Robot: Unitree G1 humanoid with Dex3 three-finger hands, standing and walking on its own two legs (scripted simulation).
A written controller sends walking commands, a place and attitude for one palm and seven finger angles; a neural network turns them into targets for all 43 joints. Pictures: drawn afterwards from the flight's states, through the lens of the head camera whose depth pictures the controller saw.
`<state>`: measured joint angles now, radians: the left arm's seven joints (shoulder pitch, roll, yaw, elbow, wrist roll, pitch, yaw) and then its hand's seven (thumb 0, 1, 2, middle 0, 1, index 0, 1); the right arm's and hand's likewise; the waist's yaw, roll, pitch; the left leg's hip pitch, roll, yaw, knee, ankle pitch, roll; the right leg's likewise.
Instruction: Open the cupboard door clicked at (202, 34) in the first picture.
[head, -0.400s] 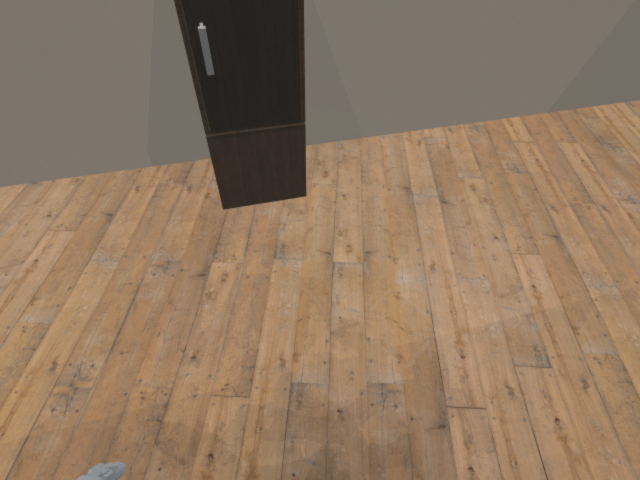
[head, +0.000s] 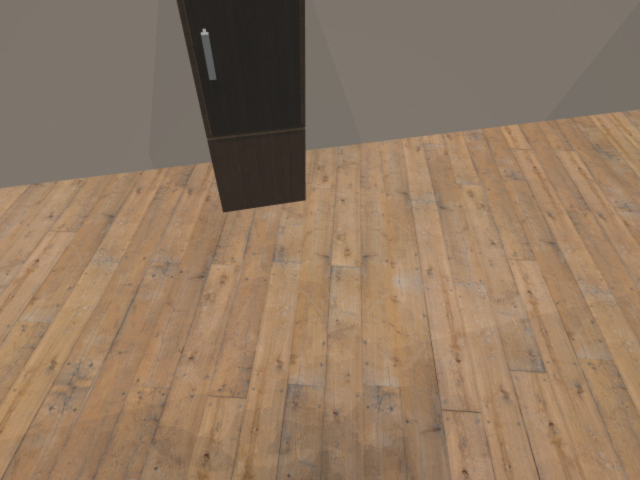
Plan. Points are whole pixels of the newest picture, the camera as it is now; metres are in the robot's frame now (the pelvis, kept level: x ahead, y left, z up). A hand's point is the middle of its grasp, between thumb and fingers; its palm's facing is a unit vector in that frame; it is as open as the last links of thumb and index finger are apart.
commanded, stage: stand and wait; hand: left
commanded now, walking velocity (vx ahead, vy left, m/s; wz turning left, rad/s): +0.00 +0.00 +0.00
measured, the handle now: (208, 54) +1.31 +0.44 -0.04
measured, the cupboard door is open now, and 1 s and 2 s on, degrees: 0 0 0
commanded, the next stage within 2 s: look at it before walking up in 0.42 s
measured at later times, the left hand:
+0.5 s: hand out of the picture +0.07 +0.24 -0.15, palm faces -0.04 -0.94 -0.33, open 7.4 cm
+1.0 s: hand out of the picture +0.06 +0.24 -0.15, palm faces -0.04 -0.94 -0.32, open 7.4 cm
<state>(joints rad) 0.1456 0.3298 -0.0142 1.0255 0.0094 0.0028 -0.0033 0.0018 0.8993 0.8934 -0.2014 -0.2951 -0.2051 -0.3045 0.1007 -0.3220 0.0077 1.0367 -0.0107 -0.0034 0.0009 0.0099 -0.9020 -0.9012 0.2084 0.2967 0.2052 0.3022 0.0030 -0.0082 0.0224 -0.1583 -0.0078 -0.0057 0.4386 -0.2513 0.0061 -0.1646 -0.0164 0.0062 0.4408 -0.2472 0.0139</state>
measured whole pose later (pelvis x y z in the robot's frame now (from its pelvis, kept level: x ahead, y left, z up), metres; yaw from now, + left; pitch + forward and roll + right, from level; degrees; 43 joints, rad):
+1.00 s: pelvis -0.01 -0.01 +0.00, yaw +0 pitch -2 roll +0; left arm 0.15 0.34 -0.01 1.08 0.01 -0.01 0.00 0.00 0.90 0.89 -0.20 -0.29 -0.20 -0.30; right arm 0.12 -0.33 0.01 1.11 0.00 -0.01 0.00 0.01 -0.90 -0.90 0.21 0.30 0.20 0.30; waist 0.00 -0.01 0.03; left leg -0.14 0.00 0.00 0.37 -0.20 0.00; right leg -0.15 0.00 0.01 0.37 -0.19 0.01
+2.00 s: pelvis +0.26 -0.01 -0.01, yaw +1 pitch -1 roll -2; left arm 0.16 0.16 0.05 1.02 0.02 -0.07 0.01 -0.01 0.92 0.89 -0.20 -0.29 -0.20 -0.30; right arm 0.37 -0.15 -0.05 1.13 -0.02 -0.02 -0.01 0.01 -0.91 -0.90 0.20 0.30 0.20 0.30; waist -0.06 0.02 0.05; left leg -0.46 0.12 0.05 1.20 -0.37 0.02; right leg -0.29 -0.03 -0.18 0.55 -0.25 -0.03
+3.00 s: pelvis +0.60 +0.01 -0.02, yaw +8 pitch -2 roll -2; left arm 0.17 0.17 0.05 0.98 0.02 0.01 0.02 -0.01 0.91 0.89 -0.20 -0.29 -0.20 -0.30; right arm 0.21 -0.20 -0.06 0.99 -0.02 0.02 0.00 0.01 -0.92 -0.90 0.20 0.30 0.20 0.30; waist -0.01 0.00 0.03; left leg -0.34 0.09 0.12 0.65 -0.27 -0.01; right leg -0.29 -0.14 -0.30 0.62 -0.27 0.01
